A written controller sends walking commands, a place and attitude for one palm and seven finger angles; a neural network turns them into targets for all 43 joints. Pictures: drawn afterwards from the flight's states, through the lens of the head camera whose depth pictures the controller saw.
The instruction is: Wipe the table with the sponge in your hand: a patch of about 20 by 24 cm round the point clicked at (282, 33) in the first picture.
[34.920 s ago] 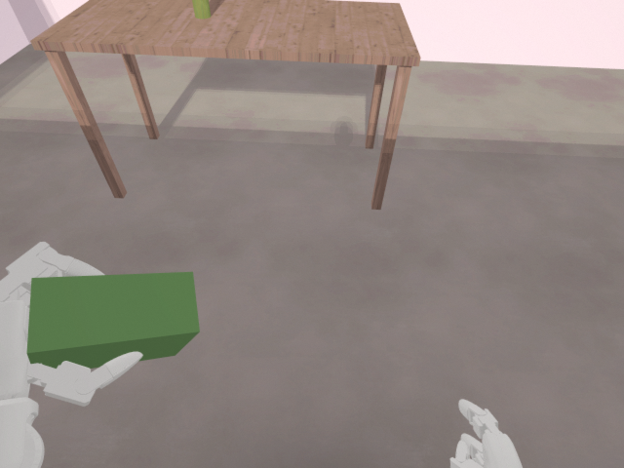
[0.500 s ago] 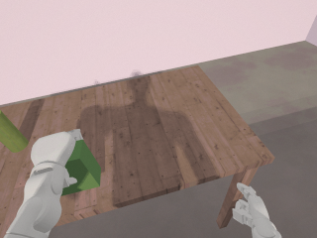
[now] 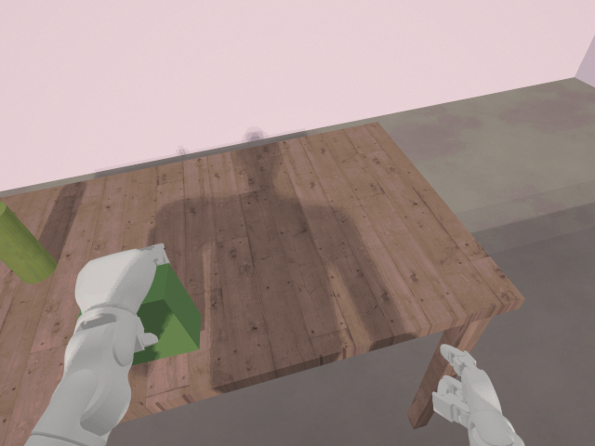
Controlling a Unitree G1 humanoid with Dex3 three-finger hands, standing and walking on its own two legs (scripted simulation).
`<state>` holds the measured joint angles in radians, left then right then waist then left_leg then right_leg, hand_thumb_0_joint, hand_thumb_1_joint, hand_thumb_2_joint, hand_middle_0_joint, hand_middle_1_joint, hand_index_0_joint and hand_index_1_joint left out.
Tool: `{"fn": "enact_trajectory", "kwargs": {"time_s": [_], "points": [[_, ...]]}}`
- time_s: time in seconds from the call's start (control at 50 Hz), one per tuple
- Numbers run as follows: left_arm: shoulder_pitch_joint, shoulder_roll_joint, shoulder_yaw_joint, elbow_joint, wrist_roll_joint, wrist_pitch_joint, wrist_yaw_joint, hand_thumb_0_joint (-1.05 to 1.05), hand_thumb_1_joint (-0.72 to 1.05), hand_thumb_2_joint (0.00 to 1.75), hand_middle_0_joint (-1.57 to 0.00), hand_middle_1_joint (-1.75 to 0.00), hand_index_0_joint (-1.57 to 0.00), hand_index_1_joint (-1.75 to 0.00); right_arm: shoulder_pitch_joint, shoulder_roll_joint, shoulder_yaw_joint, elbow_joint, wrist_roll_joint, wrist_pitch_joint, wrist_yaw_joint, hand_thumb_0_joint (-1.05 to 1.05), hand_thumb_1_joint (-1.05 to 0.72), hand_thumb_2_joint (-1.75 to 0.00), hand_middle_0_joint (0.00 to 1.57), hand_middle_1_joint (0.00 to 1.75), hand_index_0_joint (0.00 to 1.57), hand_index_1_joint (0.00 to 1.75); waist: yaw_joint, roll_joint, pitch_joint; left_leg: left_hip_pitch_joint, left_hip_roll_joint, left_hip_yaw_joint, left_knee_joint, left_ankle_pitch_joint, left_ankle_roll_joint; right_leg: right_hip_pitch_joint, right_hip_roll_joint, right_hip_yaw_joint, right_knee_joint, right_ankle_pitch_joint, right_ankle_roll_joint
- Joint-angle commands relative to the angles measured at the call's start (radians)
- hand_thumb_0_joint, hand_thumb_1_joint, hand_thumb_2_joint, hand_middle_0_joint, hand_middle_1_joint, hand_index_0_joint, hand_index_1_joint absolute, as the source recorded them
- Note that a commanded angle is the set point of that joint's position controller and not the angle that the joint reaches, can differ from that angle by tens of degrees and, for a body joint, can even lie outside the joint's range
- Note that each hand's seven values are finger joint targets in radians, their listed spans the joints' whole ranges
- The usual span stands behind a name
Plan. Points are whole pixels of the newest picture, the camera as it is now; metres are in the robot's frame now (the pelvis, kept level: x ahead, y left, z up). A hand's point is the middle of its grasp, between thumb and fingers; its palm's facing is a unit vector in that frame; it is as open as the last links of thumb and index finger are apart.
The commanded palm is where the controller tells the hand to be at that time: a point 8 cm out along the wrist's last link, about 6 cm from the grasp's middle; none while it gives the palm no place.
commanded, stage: move the sponge above the wiping area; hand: left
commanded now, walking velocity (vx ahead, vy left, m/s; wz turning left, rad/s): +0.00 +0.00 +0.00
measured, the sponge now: (154, 325) +0.25 +0.27 +0.02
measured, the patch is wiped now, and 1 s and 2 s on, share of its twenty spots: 0.00 0.00 0.05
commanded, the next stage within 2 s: lower the sponge onto the table in 0.48 s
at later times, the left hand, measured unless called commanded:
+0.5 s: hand (138, 303) +0.24 +0.26 +0.09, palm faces +0.04 -0.09 -0.99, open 10.1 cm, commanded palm +0.21 +0.25 +0.15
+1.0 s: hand (142, 306) +0.24 +0.25 +0.08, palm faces +0.03 -0.10 -0.99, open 10.1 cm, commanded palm +0.21 +0.25 +0.15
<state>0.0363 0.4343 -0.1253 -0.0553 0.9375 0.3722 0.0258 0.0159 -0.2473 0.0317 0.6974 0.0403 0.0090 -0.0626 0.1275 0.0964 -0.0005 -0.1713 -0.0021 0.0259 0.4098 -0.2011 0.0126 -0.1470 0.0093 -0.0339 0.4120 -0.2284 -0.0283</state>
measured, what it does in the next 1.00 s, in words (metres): stands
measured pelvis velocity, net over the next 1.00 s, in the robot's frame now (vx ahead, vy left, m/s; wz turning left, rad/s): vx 0.00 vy -0.01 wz -0.01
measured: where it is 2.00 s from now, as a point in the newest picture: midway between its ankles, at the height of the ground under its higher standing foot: outside the picture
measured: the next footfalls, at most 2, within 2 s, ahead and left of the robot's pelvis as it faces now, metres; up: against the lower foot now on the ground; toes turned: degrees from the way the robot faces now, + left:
none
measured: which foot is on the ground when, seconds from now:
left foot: down 0.00-1.00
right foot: down 0.00-1.00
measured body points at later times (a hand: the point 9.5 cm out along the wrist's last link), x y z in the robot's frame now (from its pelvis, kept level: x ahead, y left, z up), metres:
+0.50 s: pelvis +0.00 +0.00 +0.00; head -0.02 -0.05 +0.45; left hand +0.24 +0.26 +0.14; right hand +0.25 -0.20 -0.08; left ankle +0.01 +0.11 -0.74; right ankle +0.00 -0.10 -0.74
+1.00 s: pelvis +0.00 -0.01 +0.00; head -0.02 -0.06 +0.45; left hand +0.24 +0.26 +0.14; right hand +0.25 -0.21 -0.08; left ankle +0.01 +0.11 -0.74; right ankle +0.00 -0.10 -0.74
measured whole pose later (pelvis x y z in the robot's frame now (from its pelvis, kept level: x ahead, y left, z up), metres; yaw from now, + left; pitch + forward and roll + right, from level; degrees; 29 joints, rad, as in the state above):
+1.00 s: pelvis +0.00 -0.01 +0.00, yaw +0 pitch -3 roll +0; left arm 0.08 0.43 -0.13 -0.10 0.93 0.42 0.02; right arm 0.01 -0.27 0.03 0.70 0.05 0.03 -0.05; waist 0.12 0.11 -0.01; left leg -0.15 0.01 0.03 0.40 -0.20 0.00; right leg -0.13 0.02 -0.03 0.41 -0.23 -0.04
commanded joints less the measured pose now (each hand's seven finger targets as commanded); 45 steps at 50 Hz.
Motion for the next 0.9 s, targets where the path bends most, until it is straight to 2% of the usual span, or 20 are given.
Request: {"fn": "enact_trajectory", "kwargs": {"time_s": [0.0, 0.06, 0.08, 0.16, 0.2, 0.26, 0.3, 0.36, 0.42, 0.46, 0.48, 0.56, 0.58, 0.66, 0.68, 0.72, 0.76, 0.78, 0.86, 0.88], "points": [[-0.235, 0.186, 0.127, -0.224, 0.032, 0.008, 0.053, 0.00, 0.10, 1.30, -1.20, -1.60, -1.20, -1.60, -0.218, -0.092, -0.030, -0.179, 0.000, -0.051, 0.000, 0.00, -0.90, -0.90, 0.20, 0.30, 0.20, 0.30, 0.004, -0.036, -0.225, 0.105, -0.016, -0.095, -0.042, 0.237, 0.017, 0.022, 0.005, 0.086, -0.057, 0.170, -0.054], [-0.204, 0.244, 0.186, -0.216, 0.033, 0.047, 0.052, 0.00, 0.10, 1.30, -1.20, -1.60, -1.20, -1.60, -0.249, -0.106, -0.029, -0.178, -0.001, -0.031, 0.005, 0.00, -0.90, -0.90, 0.20, 0.30, 0.20, 0.30, 0.021, -0.044, -0.201, 0.090, -0.021, -0.096, -0.053, 0.223, 0.015, 0.042, 0.011, 0.118, -0.060, 0.172, -0.063], [-0.193, 0.185, 0.137, -0.233, 0.025, 0.055, 0.045, 0.00, 0.10, 1.30, -1.20, -1.60, -1.20, -1.60, -0.240, -0.097, -0.027, -0.191, 0.003, -0.029, 0.010, 0.00, -0.90, -0.90, 0.20, 0.30, 0.20, 0.30, 0.010, -0.042, -0.215, 0.080, -0.020, -0.084, -0.049, 0.233, 0.018, 0.055, 0.003, 0.084, -0.049, 0.183, -0.054], [-0.202, 0.199, 0.129, -0.278, 0.024, 0.063, 0.029, 0.00, 0.10, 1.30, -1.20, -1.60, -1.20, -1.60, -0.261, -0.098, -0.025, -0.197, 0.004, -0.026, 0.014, 0.00, -0.90, -0.90, 0.20, 0.30, 0.20, 0.30, 0.010, -0.021, -0.194, 0.097, -0.019, -0.101, -0.053, 0.213, 0.018, 0.032, 0.012, 0.110, -0.060, 0.151, -0.059], [-0.228, 0.149, 0.070, -0.291, 0.033, 0.050, 0.023, 0.00, 0.10, 1.30, -1.20, -1.60, -1.20, -1.60, -0.241, -0.090, -0.023, -0.199, 0.007, -0.033, 0.017, 0.00, -0.90, -0.90, 0.20, 0.30, 0.20, 0.30, -0.002, -0.027, -0.215, 0.103, -0.016, -0.100, -0.046, 0.228, 0.020, 0.026, 0.007, 0.086, -0.053, 0.158, -0.055], [-0.213, 0.224, 0.143, -0.311, 0.037, 0.034, 0.029, 0.00, 0.10, 1.30, -1.20, -1.60, -1.20, -1.60, -0.246, -0.099, -0.028, -0.193, -0.002, -0.030, 0.014, 0.00, -0.90, -0.90, 0.20, 0.30, 0.20, 0.30, 0.010, -0.032, -0.204, 0.110, -0.016, -0.108, -0.048, 0.215, 0.022, 0.034, 0.018, 0.118, -0.061, 0.154, -0.063], [-0.248, 0.166, 0.085, -0.296, 0.043, 0.027, 0.033, 0.00, 0.10, 1.30, -1.20, -1.60, -1.20, -1.60, -0.232, -0.088, -0.023, -0.194, 0.002, -0.037, 0.014, 0.00, -0.90, -0.90, 0.20, 0.30, 0.20, 0.30, -0.003, -0.050, -0.201, 0.106, -0.017, -0.103, -0.045, 0.214, 0.021, 0.019, 0.010, 0.098, -0.064, 0.145, -0.056], [-0.257, 0.264, 0.184, -0.273, 0.042, 0.029, 0.053, 0.00, 0.10, 1.30, -1.20, -1.60, -1.20, -1.60, -0.246, -0.102, -0.028, -0.178, -0.002, -0.033, 0.003, 0.00, -0.90, -0.90, 0.20, 0.30, 0.20, 0.30, 0.015, -0.030, -0.194, 0.105, -0.024, -0.102, -0.055, 0.180, 0.021, 0.034, 0.017, 0.135, -0.079, 0.117, -0.065], [-0.237, 0.192, 0.126, -0.261, 0.034, 0.035, 0.052, 0.00, 0.10, 1.30, -1.20, -1.60, -1.20, -1.60, -0.245, -0.093, -0.028, -0.178, 0.003, -0.035, 0.008, 0.00, -0.90, -0.90, 0.20, 0.30, 0.20, 0.30, 0.009, -0.030, -0.203, 0.109, -0.023, -0.095, -0.049, 0.213, 0.019, 0.037, 0.007, 0.108, -0.074, 0.147, -0.057], [-0.229, 0.238, 0.171, -0.252, 0.024, 0.045, 0.048, 0.00, 0.10, 1.30, -1.20, -1.60, -1.20, -1.60, -0.258, -0.100, -0.027, -0.177, 0.003, -0.035, 0.006, 0.00, -0.90, -0.90, 0.20, 0.30, 0.20, 0.30, 0.013, -0.045, -0.191, 0.107, -0.028, -0.096, -0.050, 0.194, 0.020, 0.039, 0.014, 0.138, -0.082, 0.138, -0.062], [-0.218, 0.177, 0.117, -0.250, 0.021, 0.050, 0.039, 0.00, 0.10, 1.30, -1.20, -1.60, -1.20, -1.60, -0.255, -0.093, -0.025, -0.182, 0.006, -0.035, 0.008, 0.00, -0.90, -0.90, 0.20, 0.30, 0.20, 0.30, 0.002, -0.038, -0.198, 0.100, -0.027, -0.084, -0.045, 0.199, 0.023, 0.042, 0.006, 0.112, -0.075, 0.149, -0.055], [-0.203, 0.217, 0.142, -0.254, 0.019, 0.055, 0.018, 0.00, 0.10, 1.30, -1.20, -1.60, -1.20, -1.60, -0.262, -0.103, -0.025, -0.180, 0.005, -0.030, 0.010, 0.00, -0.90, -0.90, 0.20, 0.30, 0.20, 0.30, 0.003, -0.050, -0.180, 0.100, -0.030, -0.092, -0.044, 0.183, 0.023, 0.030, 0.011, 0.139, -0.084, 0.137, -0.058], [-0.206, 0.161, 0.093, -0.249, 0.016, 0.055, 0.010, 0.00, 0.10, 1.30, -1.20, -1.60, -1.20, -1.60, -0.252, -0.095, -0.022, -0.189, 0.006, -0.032, 0.009, 0.00, -0.90, -0.90, 0.20, 0.30, 0.20, 0.30, -0.005, -0.064, -0.179, 0.089, -0.029, -0.081, -0.038, 0.183, 0.029, 0.030, 0.004, 0.111, -0.078, 0.142, -0.050], [-0.273, 0.273, 0.180, -0.254, 0.032, 0.030, 0.016, 0.00, 0.10, 1.30, -1.20, -1.60, -1.20, -1.60, -0.256, -0.105, -0.024, -0.180, 0.001, -0.034, -0.005, 0.00, -0.90, -0.90, 0.20, 0.30, 0.20, 0.30, 0.005, -0.058, -0.187, 0.100, -0.035, -0.089, -0.041, 0.147, 0.028, 0.022, 0.010, 0.151, -0.093, 0.091, -0.054], [-0.278, 0.199, 0.117, -0.272, 0.028, 0.019, 0.015, 0.00, 0.10, 1.30, -1.20, -1.60, -1.20, -1.60, -0.250, -0.091, -0.022, -0.193, 0.004, -0.042, -0.005, 0.00, -0.90, -0.90, 0.20, 0.30, 0.20, 0.30, -0.004, -0.039, -0.207, 0.104, -0.035, -0.076, -0.033, 0.166, 0.032, 0.031, 0.002, 0.119, -0.082, 0.115, -0.049], [-0.269, 0.202, 0.124, -0.231, 0.029, 0.007, 0.023, 0.00, 0.10, 1.30, -1.20, -1.60, -1.20, -1.60, -0.238, -0.094, -0.024, -0.180, 0.002, -0.046, -0.006, 0.00, -0.90, -0.90, 0.20, 0.30, 0.20, 0.30, -0.001, -0.039, -0.192, 0.104, -0.032, -0.084, -0.039, 0.166, 0.026, 0.018, 0.002, 0.122, -0.089, 0.110, -0.050], [-0.272, 0.273, 0.192, -0.238, 0.034, 0.003, 0.036, 0.00, 0.10, 1.30, -1.20, -1.60, -1.20, -1.60, -0.243, -0.105, -0.028, -0.174, -0.001, -0.046, -0.009, 0.00, -0.90, -0.90, 0.20, 0.30, 0.20, 0.30, 0.009, -0.033, -0.196, 0.112, -0.034, -0.086, -0.039, 0.168, 0.025, 0.025, 0.010, 0.153, -0.091, 0.115, -0.059], [-0.245, 0.204, 0.145, -0.254, 0.026, 0.001, 0.037, 0.00, 0.10, 1.30, -1.20, -1.60, -1.20, -1.60, -0.238, -0.091, -0.029, -0.187, 0.001, -0.051, -0.004, 0.00, -0.90, -0.90, 0.20, 0.30, 0.20, 0.30, 0.006, -0.036, -0.220, 0.107, -0.033, -0.074, -0.031, 0.197, 0.029, 0.048, 0.001, 0.123, -0.075, 0.159, -0.053], [-0.208, 0.225, 0.167, -0.263, 0.024, 0.023, 0.041, 0.00, 0.10, 1.30, -1.20, -1.60, -1.20, -1.60, -0.254, -0.102, -0.032, -0.186, 0.001, -0.047, 0.005, 0.00, -0.90, -0.90, 0.20, 0.30, 0.20, 0.30, 0.016, -0.039, -0.197, 0.107, -0.031, -0.086, -0.039, 0.205, 0.022, 0.039, 0.008, 0.142, -0.076, 0.166, -0.059], [-0.172, 0.180, 0.132, -0.253, 0.018, 0.030, 0.039, 0.00, 0.10, 1.30, -1.20, -1.60, -1.20, -1.60, -0.244, -0.096, -0.033, -0.191, 0.002, -0.047, 0.008, 0.00, -0.90, -0.90, 0.20, 0.30, 0.20, 0.30, 0.010, -0.042, -0.202, 0.093, -0.029, -0.074, -0.034, 0.206, 0.026, 0.046, 0.001, 0.118, -0.068, 0.171, -0.051]]}}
